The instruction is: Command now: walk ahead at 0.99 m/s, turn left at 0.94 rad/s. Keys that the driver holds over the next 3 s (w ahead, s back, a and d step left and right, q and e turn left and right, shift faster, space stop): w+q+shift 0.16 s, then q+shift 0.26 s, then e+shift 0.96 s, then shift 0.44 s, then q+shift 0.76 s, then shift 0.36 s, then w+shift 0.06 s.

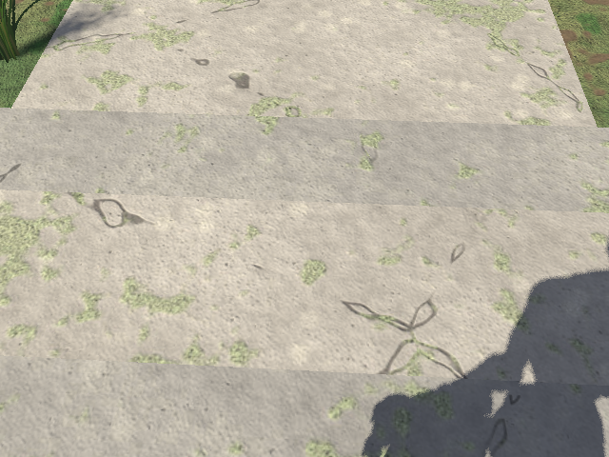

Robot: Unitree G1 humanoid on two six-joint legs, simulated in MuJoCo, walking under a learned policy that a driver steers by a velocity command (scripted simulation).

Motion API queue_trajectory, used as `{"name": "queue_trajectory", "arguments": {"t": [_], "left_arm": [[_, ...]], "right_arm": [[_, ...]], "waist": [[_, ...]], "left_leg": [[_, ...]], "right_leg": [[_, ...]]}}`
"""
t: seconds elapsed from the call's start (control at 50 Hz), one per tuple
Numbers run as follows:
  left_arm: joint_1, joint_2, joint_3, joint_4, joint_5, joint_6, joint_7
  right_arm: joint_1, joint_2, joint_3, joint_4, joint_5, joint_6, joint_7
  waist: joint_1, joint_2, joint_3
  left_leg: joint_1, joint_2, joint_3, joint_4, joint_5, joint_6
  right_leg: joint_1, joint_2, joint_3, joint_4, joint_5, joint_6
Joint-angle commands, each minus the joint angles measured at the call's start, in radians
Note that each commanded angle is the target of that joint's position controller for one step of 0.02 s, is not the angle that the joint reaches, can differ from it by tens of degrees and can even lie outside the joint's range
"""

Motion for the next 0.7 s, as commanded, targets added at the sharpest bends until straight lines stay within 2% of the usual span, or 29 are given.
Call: {"name": "queue_trajectory", "arguments": {"t": [0.02,0.06,0.08,0.1,0.12,0.16,0.18,0.22,0.24,0.26,0.28,0.3,0.32,0.34,0.36,0.38,0.4,0.42,0.44,0.46,0.48,0.5,0.52,0.56,0.6,0.64,0.66,0.68,0.7], "left_arm": [[-0.134,0.163,0.017,-0.202,0.005,-0.061,0.000],[-0.103,0.145,0.006,-0.185,0.040,-0.015,0.000],[-0.104,0.136,0.003,-0.187,0.043,0.007,-0.002],[-0.134,0.124,-0.001,-0.203,0.044,0.019,-0.006],[-0.204,0.114,-0.008,-0.234,0.039,0.023,-0.011],[-0.334,0.085,-0.023,-0.285,0.019,0.020,-0.024],[-0.368,0.073,-0.028,-0.296,0.010,0.016,-0.027],[-0.385,0.067,-0.033,-0.300,0.001,0.006,-0.024],[-0.391,0.073,-0.031,-0.305,-0.002,0.001,-0.020],[-0.375,0.089,-0.026,-0.304,-0.001,-0.003,-0.012],[-0.322,0.123,-0.014,-0.292,0.001,-0.006,-0.001],[-0.349,0.179,0.035,-0.331,-0.063,-0.050,0.014],[-0.166,0.217,0.055,-0.286,-0.076,-0.062,0.025],[0.022,0.231,0.055,-0.235,-0.053,-0.058,0.030],[0.081,0.251,0.049,-0.252,0.000,-0.044,0.026],[0.039,0.274,0.069,-0.243,-0.004,-0.022,0.015],[-0.079,0.224,0.070,-0.275,-0.012,-0.004,0.026],[-0.160,0.129,0.048,-0.284,-0.015,0.009,0.037],[-0.209,0.104,0.030,-0.281,-0.017,0.012,0.036],[-0.229,0.113,0.030,-0.258,-0.021,0.009,0.026],[-0.230,0.129,0.038,-0.228,-0.022,0.000,0.017],[-0.229,0.136,0.043,-0.200,-0.025,-0.011,0.006],[-0.232,0.148,0.047,-0.177,-0.027,-0.019,-0.002],[-0.251,0.153,0.050,-0.147,-0.045,-0.020,-0.016],[-0.246,0.186,0.059,-0.129,-0.064,-0.009,-0.023],[-0.255,0.219,0.067,-0.133,-0.079,0.003,-0.024],[-0.239,0.204,0.063,-0.130,-0.083,0.006,-0.024],[-0.216,0.170,0.053,-0.133,-0.071,0.007,-0.025],[-0.145,0.118,0.036,-0.139,-0.054,0.008,-0.032]], "right_arm": [[0.220,-0.195,-0.071,0.018,-0.001,-0.010,-0.036],[0.165,-0.153,-0.050,0.010,0.003,-0.044,-0.043],[0.163,-0.137,-0.042,0.010,0.009,-0.057,-0.040],[0.164,-0.139,-0.042,0.009,0.012,-0.069,-0.035],[0.169,-0.147,-0.044,0.008,0.014,-0.077,-0.033],[0.188,-0.149,-0.049,0.010,0.013,-0.082,-0.029],[0.205,-0.153,-0.053,0.016,0.016,-0.080,-0.027],[0.258,-0.164,-0.062,0.040,0.027,-0.070,-0.023],[0.281,-0.169,-0.065,0.050,0.029,-0.063,-0.025],[0.290,-0.170,-0.067,0.054,0.030,-0.058,-0.031],[0.278,-0.182,-0.071,0.050,0.026,-0.056,-0.038],[0.271,-0.089,-0.050,0.028,0.092,-0.052,-0.057],[0.180,-0.128,-0.050,0.004,0.076,-0.049,-0.060],[0.187,-0.017,-0.021,-0.031,0.033,-0.040,-0.061],[0.344,0.027,0.001,-0.064,0.014,-0.037,-0.059],[0.437,-0.080,-0.015,-0.074,0.053,-0.032,-0.051],[0.329,-0.122,-0.026,-0.095,0.077,-0.014,-0.053],[0.213,-0.146,-0.039,-0.112,0.076,0.009,-0.063],[0.166,-0.140,-0.040,-0.127,0.060,0.030,-0.070],[0.161,-0.102,-0.033,-0.143,0.050,0.039,-0.070],[0.161,-0.050,-0.017,-0.157,0.043,0.038,-0.067],[0.153,-0.003,0.000,-0.160,0.036,0.029,-0.066],[0.134,0.025,0.014,-0.163,0.028,0.015,-0.065],[0.129,0.037,0.028,-0.134,0.011,-0.007,-0.057],[0.097,-0.002,0.021,-0.131,0.012,-0.010,-0.051],[0.054,-0.046,0.007,-0.147,0.012,-0.008,-0.052],[0.030,-0.077,-0.004,-0.163,0.004,-0.005,-0.057],[0.028,-0.129,-0.019,-0.184,-0.007,0.001,-0.068],[0.033,-0.191,-0.031,-0.210,-0.024,0.016,-0.083]], "waist": [[-0.045,-0.101,-0.082],[0.031,-0.116,-0.014],[0.047,-0.108,-0.001],[0.047,-0.099,0.013],[0.033,-0.084,0.038],[-0.009,-0.048,0.063],[-0.031,-0.033,0.066],[-0.073,-0.007,0.015],[-0.088,0.009,-0.013],[-0.086,0.024,-0.041],[-0.059,0.042,-0.082],[-0.016,-0.006,-0.134],[0.112,0.017,-0.237],[0.134,-0.040,-0.396],[0.066,-0.301,-0.561],[0.031,-0.351,-0.641],[0.028,-0.260,-0.540],[0.034,-0.125,-0.348],[0.013,-0.067,-0.232],[-0.017,-0.055,-0.143],[-0.037,-0.066,-0.097],[-0.042,-0.073,-0.085],[-0.042,-0.072,-0.103],[-0.044,-0.083,-0.187],[-0.047,-0.096,-0.205],[-0.061,-0.083,-0.179],[-0.059,-0.077,-0.163],[-0.056,-0.026,-0.172],[-0.030,0.152,-0.233]], "left_leg": [[0.597,0.362,-0.813,-0.552,-0.119,0.187],[0.346,0.268,-0.648,-0.551,0.038,0.156],[0.262,0.232,-0.597,-0.561,0.064,0.153],[0.195,0.201,-0.552,-0.578,0.085,0.148],[0.142,0.174,-0.522,-0.600,0.119,0.143],[0.099,0.128,-0.486,-0.610,0.196,0.104],[0.120,0.114,-0.469,-0.579,0.363,0.075],[0.209,0.103,-0.442,-0.479,0.675,0.012],[0.251,0.102,-0.448,-0.430,0.756,-0.018],[0.289,0.096,-0.467,-0.375,0.795,-0.050],[0.319,0.086,-0.493,-0.289,0.852,-0.085],[0.295,0.096,-0.590,-0.176,0.657,-0.127],[0.281,0.072,-0.538,-0.007,0.618,-0.161],[0.141,0.015,-0.449,0.306,-0.029,-0.210],[-0.050,-0.048,-0.386,0.610,-0.490,-0.246],[-0.148,0.033,-0.375,0.841,-0.404,-0.293],[-0.209,0.122,-0.310,0.844,-0.268,-0.305],[-0.234,0.159,-0.243,0.790,-0.183,-0.314],[-0.187,0.175,-0.224,0.777,-0.172,-0.319],[-0.140,0.189,-0.231,0.694,-0.194,-0.310],[-0.092,0.200,-0.233,0.564,-0.213,-0.293],[-0.041,0.194,-0.218,0.428,-0.230,-0.282],[0.017,0.187,-0.204,0.288,-0.219,-0.274],[0.180,0.179,-0.193,0.041,-0.023,-0.262],[0.262,0.145,-0.181,-0.093,0.141,-0.257],[0.364,0.116,-0.159,-0.233,0.265,-0.222],[0.425,0.139,-0.182,-0.278,0.298,-0.193],[0.498,0.247,-0.265,-0.304,0.447,-0.146],[0.593,0.480,-0.423,-0.299,0.638,-0.042]], "right_leg": [[-0.689,-0.048,0.141,0.079,0.015,-0.010],[-0.546,-0.084,0.138,-0.036,-0.008,0.018],[-0.507,-0.098,0.128,-0.103,-0.031,0.035],[-0.479,-0.103,0.105,-0.192,-0.022,0.047],[-0.465,-0.104,0.079,-0.288,0.039,0.056],[-0.416,-0.083,0.053,-0.491,0.239,0.060],[-0.387,-0.055,0.036,-0.589,0.334,0.053],[-0.313,0.018,0.002,-0.722,0.454,0.026],[-0.272,0.048,0.000,-0.767,0.469,0.013],[-0.215,0.074,0.018,-0.819,0.464,0.004],[-0.129,0.103,0.040,-0.861,0.440,-0.003],[0.008,0.093,0.132,-0.953,0.470,0.005],[0.190,0.046,0.115,-0.965,0.579,-0.001],[0.469,-0.177,0.270,-0.799,0.776,-0.069],[0.684,-0.429,0.576,-0.729,1.245,-0.178],[0.673,-0.549,0.784,-0.803,0.987,-0.332],[0.546,-0.465,0.719,-0.903,0.570,-0.320],[0.349,-0.378,0.532,-0.956,0.474,-0.268],[0.163,-0.314,0.433,-0.988,0.542,-0.252],[0.023,-0.273,0.360,-1.018,0.602,-0.248],[-0.066,-0.241,0.293,-1.049,0.630,-0.239],[-0.121,-0.218,0.239,-1.071,0.712,-0.243],[-0.139,-0.205,0.202,-1.076,0.812,-0.255],[-0.140,-0.172,0.153,-1.053,0.890,-0.263],[-0.128,-0.167,0.165,-1.034,0.804,-0.259],[-0.182,-0.146,0.196,-0.997,0.604,-0.215],[-0.231,-0.116,0.216,-0.966,0.455,-0.170],[-0.295,-0.057,0.206,-0.887,0.230,-0.108],[-0.404,0.032,0.127,-0.691,-0.149,-0.039]]}}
